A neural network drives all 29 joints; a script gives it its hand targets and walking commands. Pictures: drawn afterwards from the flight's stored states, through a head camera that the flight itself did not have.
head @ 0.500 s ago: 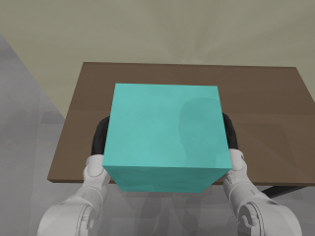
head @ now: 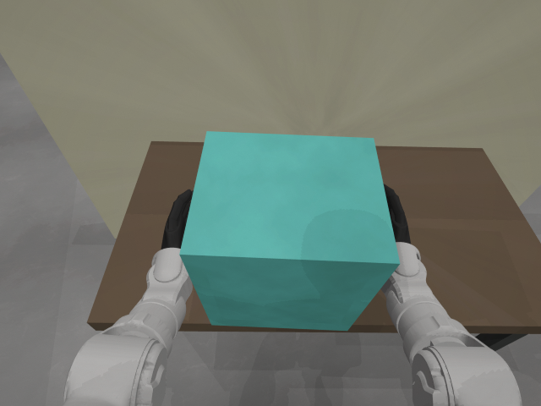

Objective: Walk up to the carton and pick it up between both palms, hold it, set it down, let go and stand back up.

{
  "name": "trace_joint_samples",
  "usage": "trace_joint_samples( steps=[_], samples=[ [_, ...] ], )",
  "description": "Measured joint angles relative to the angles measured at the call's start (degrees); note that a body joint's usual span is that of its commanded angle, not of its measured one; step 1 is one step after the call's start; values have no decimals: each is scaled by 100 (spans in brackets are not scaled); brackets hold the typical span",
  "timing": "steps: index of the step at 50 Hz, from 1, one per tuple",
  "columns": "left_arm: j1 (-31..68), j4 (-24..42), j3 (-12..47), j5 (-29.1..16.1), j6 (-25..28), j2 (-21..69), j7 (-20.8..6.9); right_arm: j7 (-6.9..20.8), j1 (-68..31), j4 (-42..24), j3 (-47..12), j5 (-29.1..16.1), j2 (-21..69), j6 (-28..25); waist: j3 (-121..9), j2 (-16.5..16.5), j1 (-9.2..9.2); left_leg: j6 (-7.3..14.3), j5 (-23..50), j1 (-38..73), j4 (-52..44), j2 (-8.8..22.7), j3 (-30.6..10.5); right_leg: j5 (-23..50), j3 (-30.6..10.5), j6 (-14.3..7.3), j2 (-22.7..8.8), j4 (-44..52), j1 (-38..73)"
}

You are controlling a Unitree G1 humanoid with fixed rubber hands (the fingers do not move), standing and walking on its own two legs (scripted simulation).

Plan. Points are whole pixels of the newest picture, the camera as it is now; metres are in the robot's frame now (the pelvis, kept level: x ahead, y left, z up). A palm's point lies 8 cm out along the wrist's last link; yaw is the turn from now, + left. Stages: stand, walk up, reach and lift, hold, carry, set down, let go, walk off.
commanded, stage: reach and lift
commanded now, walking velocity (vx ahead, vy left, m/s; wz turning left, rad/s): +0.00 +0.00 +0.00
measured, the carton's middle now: (284, 241) +0.39 -0.02 +0.00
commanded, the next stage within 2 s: none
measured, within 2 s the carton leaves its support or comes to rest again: neither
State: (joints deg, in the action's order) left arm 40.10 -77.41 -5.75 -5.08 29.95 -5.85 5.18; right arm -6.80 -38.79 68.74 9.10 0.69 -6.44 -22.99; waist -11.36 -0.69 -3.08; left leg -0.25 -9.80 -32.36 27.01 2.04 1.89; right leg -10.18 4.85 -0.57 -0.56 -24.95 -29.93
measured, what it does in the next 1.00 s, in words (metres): stands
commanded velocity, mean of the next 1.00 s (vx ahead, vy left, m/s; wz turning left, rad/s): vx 0.00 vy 0.00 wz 0.00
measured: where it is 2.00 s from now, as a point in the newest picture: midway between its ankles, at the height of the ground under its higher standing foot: outside the picture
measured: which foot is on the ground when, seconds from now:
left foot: down 0.00-1.00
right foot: down 0.00-1.00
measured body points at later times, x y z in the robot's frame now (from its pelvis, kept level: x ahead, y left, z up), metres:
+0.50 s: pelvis +0.03 +0.00 +0.01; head +0.03 +0.01 +0.46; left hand +0.40 +0.17 +0.07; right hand +0.40 -0.18 +0.09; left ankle +0.02 +0.12 -0.74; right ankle +0.01 -0.11 -0.74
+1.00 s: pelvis +0.01 -0.01 +0.02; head -0.01 +0.02 +0.46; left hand +0.38 +0.17 +0.13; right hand +0.38 -0.17 +0.14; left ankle +0.02 +0.12 -0.74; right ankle +0.01 -0.11 -0.74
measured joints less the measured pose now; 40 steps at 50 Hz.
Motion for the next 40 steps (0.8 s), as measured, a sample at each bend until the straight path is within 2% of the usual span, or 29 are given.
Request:
trace_joint_samples(
  steps=[7, 13, 17, 22, 31, 36, 40],
  samples=[
    [-428, 538, 84, -83, -255, 1, -3, -31, 296, -489, -369, -397, 43, 319, 86, -4, 61, -8, 39, 329, -231, -6, 19, 55, -17, 3, 9, 251, 333],
    [-991, 1519, 414, -437, -668, -47, 71, -107, 682, -1304, -795, -865, 19, 727, 46, -52, 63, -20, 4, 511, -311, -13, -33, 46, 33, 6, 14, 417, 576],
    [-1245, 2257, 420, -435, -1129, -51, 113, -170, 859, -1855, -940, -1088, -34, 1074, 97, -27, 67, -19, -9, 765, -410, -30, -54, 30, 53, 19, 6, 528, 845],
    [-1520, 3226, 246, -174, -1880, 6, 123, -235, 1018, -2431, -994, -1206, -73, 1541, 270, 57, 42, -21, -6, 1213, -573, -39, -65, 54, 63, 29, 10, 737, 1319],
    [-1757, 4782, -91, 542, -3398, 269, 57, -211, 1199, -3158, -810, -1106, -101, 2330, 620, 226, 52, -33, 2, 1902, -777, -30, -12, 87, 8, 17, 30, 949, 1987],
    [-1811, 5553, -278, 853, -4082, 414, -58, -201, 1238, -3584, -752, -1082, -101, 2705, 762, 293, 59, -37, 31, 2192, -870, -17, 21, 109, -27, 19, 45, 1005, 2244],
    [-1754, 5931, -493, 1155, -4525, 508, -253, -194, 1180, -3702, -673, -965, -29, 2921, 869, 353, 78, -40, 77, 2416, -963, -14, 38, 126, -43, 12, 51, 1032, 2431]
  ],
)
